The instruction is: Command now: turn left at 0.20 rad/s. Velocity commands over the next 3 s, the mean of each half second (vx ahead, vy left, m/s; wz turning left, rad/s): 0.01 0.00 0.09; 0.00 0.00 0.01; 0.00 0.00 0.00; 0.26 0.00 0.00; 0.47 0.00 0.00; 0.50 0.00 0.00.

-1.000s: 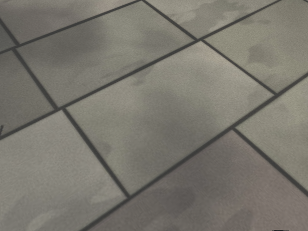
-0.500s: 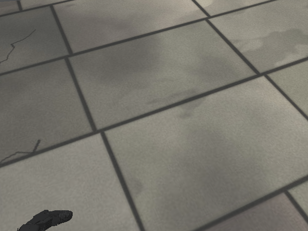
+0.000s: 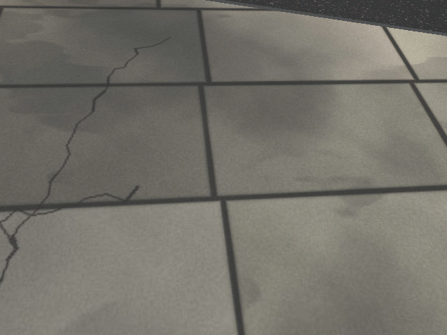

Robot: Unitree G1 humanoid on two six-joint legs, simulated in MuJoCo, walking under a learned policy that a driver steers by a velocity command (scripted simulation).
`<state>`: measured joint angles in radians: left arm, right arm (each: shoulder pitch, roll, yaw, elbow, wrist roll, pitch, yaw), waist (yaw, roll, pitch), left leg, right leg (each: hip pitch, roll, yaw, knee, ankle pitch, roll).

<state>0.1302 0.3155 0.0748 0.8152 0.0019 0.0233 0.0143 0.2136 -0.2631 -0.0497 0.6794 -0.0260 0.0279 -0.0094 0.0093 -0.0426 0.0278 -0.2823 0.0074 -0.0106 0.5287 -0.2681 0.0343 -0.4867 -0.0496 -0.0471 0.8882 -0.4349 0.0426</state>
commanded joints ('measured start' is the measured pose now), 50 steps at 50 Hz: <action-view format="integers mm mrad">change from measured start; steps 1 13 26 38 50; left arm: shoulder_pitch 8 33 22 46 90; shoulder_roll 85 143 49 32 20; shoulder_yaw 28 9 -26 -34 -41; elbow -31 20 95 166 215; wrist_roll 8 4 7 5 4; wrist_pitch -2 -18 -38 -35 -34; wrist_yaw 11 -3 12 19 27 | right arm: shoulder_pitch -93 14 -68 -45 -34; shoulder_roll -116 -83 -73 -75 -62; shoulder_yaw -22 -11 -22 -17 -6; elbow -61 46 146 260 339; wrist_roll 8 6 16 21 24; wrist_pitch -44 -52 -28 -34 -33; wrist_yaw -9 4 -17 -25 -27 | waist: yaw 21 -59 3 1 -2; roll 196 -70 41 46 44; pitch -80 -108 -26 -14 -4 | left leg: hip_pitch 63 51 92 97 94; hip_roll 207 34 25 24 20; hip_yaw -184 -85 -63 -51 -40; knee -213 -118 -105 -116 -125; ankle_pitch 370 141 146 147 147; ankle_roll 165 33 9 4 5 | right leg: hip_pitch -37 351 259 265 266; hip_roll -12 -82 -22 -1 10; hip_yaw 67 103 75 60 53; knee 158 -430 -479 -484 -487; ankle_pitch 54 484 258 260 268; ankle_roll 23 -75 -44 -44 -41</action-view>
